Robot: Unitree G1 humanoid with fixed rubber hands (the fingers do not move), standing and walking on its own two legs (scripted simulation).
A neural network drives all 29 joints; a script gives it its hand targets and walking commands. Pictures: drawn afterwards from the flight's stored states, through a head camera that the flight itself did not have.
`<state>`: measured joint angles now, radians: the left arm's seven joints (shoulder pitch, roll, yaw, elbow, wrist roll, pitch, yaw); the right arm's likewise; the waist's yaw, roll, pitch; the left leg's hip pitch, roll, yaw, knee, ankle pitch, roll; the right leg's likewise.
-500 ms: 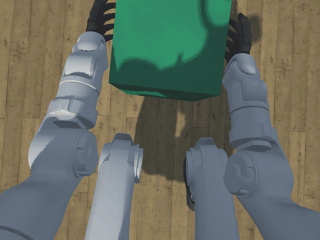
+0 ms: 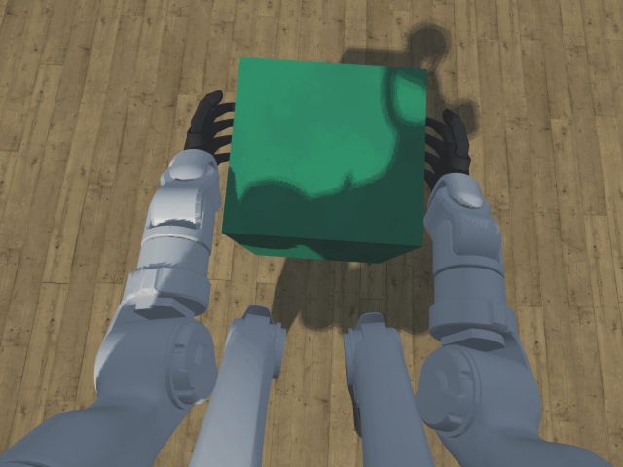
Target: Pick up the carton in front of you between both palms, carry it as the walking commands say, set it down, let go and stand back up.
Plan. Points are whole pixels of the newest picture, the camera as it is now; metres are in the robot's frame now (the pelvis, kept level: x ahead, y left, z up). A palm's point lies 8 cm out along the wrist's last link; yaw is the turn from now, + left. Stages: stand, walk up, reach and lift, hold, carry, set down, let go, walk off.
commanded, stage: reach and lift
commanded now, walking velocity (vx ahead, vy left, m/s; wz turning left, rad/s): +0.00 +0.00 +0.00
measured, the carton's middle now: (323, 181) +0.48 +0.01 -0.12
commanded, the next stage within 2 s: none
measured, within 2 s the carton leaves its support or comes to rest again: neither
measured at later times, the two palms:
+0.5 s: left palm (144, 128) +0.43 +0.16 +0.11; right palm (536, 152) +0.43 -0.14 +0.12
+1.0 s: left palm out of the picture +0.38 +0.16 +0.26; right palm out of the picture +0.39 -0.14 +0.27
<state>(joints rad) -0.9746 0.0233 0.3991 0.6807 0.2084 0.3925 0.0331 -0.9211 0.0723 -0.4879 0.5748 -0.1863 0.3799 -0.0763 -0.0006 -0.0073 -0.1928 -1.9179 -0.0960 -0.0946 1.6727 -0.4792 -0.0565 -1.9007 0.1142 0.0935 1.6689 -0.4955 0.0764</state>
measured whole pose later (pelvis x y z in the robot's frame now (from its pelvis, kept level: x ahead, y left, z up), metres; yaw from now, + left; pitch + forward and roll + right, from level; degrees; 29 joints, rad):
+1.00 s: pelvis +0.10 +0.00 +0.25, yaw +2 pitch +3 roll +0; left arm -0.24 -0.15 0.25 0.39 0.24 0.53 0.03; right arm -0.26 0.15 -0.26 0.39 -0.23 0.52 -0.02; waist -0.01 0.01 -0.11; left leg -0.32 -0.05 -0.15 0.51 -0.24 -0.02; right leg -0.30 0.04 0.13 0.51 -0.26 0.02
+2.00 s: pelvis +0.10 +0.00 +0.26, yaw +2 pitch -5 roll +0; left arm -0.26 -0.15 0.22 0.28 0.28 0.70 0.00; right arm -0.27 0.15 -0.23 0.27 -0.29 0.69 0.02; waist -0.01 0.00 0.01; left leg -0.09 -0.04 -0.14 0.37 -0.19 -0.01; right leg -0.07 0.03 0.13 0.36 -0.20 0.01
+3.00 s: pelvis +0.09 +0.00 +0.26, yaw +1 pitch -7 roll +0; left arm -0.27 -0.15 0.22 0.23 0.30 0.78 -0.01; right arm -0.28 0.16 -0.23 0.24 -0.29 0.76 0.02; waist 0.01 0.00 0.02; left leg -0.04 -0.03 -0.13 0.35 -0.17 -0.01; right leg -0.03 0.03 0.13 0.34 -0.18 0.01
